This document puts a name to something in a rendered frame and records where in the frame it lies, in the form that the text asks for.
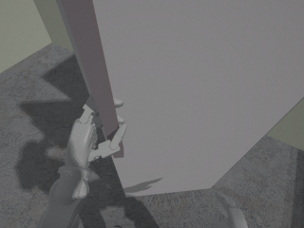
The right robot hand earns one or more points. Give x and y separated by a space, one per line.
232 219

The left robot forearm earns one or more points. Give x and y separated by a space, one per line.
66 198

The fridge door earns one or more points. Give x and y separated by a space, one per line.
202 81

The left robot hand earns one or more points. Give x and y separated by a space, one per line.
83 136

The handle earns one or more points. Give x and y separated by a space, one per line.
82 21

